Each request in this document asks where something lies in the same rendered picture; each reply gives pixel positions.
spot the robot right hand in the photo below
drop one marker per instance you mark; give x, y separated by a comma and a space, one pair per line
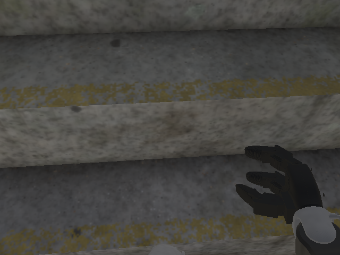
296, 190

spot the right robot forearm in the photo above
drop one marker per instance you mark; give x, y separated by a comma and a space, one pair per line
315, 232

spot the robot left thigh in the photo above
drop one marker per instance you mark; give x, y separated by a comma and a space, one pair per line
164, 249

